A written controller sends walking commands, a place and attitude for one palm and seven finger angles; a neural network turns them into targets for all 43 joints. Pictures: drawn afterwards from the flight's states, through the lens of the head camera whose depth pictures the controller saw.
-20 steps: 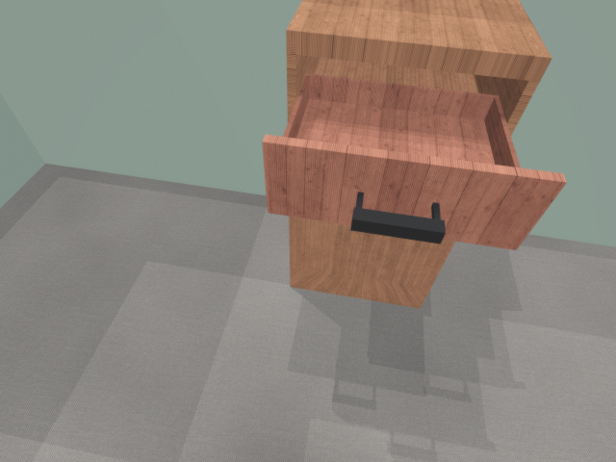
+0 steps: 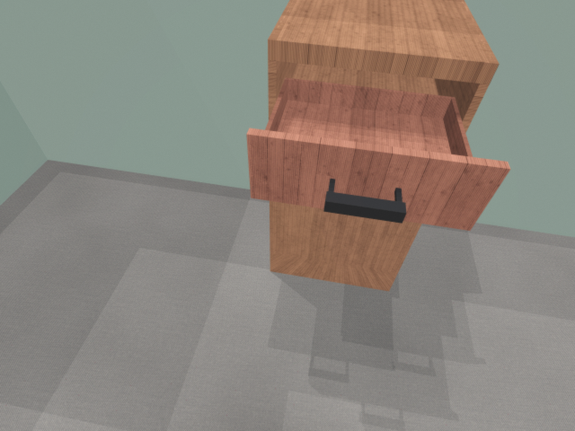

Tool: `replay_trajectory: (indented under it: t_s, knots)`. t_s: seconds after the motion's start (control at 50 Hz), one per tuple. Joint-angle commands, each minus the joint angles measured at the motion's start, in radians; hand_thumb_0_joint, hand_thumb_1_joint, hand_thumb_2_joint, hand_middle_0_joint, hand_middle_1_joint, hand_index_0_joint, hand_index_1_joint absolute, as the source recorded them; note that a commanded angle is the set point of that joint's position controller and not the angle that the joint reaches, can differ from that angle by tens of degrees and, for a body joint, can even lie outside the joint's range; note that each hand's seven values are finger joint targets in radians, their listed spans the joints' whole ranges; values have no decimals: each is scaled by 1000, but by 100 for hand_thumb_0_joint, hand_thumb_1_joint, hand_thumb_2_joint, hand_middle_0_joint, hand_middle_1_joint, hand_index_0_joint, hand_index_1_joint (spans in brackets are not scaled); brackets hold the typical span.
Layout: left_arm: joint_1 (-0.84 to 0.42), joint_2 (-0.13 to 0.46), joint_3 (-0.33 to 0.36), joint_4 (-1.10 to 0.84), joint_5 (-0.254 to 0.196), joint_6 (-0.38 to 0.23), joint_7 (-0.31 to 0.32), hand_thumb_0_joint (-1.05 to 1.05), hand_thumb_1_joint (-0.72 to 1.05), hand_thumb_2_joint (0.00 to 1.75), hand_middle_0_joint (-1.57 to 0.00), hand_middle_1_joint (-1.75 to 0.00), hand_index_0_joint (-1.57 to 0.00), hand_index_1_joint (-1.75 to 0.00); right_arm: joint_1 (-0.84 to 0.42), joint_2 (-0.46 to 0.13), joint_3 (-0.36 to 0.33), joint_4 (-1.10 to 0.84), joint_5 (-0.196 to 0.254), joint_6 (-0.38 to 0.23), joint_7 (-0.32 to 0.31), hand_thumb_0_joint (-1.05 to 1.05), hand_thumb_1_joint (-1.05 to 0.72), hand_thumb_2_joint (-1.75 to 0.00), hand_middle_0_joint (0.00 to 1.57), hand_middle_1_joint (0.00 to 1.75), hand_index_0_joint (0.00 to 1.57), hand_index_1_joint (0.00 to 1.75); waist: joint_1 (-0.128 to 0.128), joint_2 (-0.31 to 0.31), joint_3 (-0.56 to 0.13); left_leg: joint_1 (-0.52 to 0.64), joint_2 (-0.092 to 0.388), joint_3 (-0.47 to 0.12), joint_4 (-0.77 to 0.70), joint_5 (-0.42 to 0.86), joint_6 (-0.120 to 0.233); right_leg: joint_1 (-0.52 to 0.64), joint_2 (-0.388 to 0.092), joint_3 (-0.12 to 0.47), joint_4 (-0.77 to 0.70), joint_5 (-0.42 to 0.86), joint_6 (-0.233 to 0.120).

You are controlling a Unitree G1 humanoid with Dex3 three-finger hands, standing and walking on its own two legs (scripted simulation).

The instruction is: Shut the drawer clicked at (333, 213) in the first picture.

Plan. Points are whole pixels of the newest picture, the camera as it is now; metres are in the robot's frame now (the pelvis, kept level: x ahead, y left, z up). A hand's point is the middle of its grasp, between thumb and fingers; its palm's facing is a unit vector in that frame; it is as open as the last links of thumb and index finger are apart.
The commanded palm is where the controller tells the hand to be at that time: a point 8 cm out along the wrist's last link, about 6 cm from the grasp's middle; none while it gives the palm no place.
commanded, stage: stand and wait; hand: left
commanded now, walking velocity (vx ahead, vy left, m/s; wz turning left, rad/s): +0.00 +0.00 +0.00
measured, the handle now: (364, 197) +0.50 -0.11 +0.04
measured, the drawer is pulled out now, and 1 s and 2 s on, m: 0.29 0.29 0.29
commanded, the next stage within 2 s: look at it before walking up in 0.42 s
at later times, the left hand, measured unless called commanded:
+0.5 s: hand out of the picture +0.04 +0.20 -0.17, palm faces -0.04 -0.97 -0.25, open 7.4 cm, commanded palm none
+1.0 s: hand out of the picture +0.04 +0.19 -0.17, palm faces -0.03 -0.97 -0.22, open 7.4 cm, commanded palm none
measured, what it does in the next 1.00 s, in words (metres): stands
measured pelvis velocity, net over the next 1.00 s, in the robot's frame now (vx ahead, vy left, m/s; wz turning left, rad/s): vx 0.01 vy -0.01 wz -0.01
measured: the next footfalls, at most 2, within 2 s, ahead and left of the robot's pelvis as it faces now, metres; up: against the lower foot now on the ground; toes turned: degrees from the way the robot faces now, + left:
right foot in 1.66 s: +0.07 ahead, -0.18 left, +0.00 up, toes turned -13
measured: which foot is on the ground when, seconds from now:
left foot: down 0.00-1.00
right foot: down 0.00-1.00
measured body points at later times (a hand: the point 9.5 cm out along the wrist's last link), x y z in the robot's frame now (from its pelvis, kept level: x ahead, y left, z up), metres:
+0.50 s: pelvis +0.00 -0.01 +0.00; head +0.01 +0.00 +0.45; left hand +0.04 +0.25 -0.15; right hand +0.04 -0.26 -0.15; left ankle +0.03 +0.10 -0.74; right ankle +0.03 -0.15 -0.74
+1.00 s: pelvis +0.01 -0.01 +0.00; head +0.03 +0.00 +0.45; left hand +0.04 +0.24 -0.15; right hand +0.04 -0.26 -0.15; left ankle +0.03 +0.10 -0.74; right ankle +0.03 -0.15 -0.74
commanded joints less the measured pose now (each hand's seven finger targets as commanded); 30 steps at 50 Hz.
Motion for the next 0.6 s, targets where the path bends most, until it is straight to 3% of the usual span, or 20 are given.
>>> replay_trajectory:
  t_s: [0.0,0.58]
  knots:
    - [-3,152,37,-49,0,-22,11,0,90,90,-20,-30,-20,-30,-14,-158,-36,-45,-1,-25,-5,0,-90,-90,20,30,20,30,-7,21,-14,-16,114,-133,-154,-113,3,-20,-65,69,-109,-81,-52]
    - [16,112,35,10,-3,-28,18,0,90,90,-20,-30,-20,-30,34,-108,-27,36,6,-28,-12,0,-90,-90,20,30,20,30,-5,-2,-13,21,125,-114,-145,12,-8,-4,-69,73,-121,-4,-50]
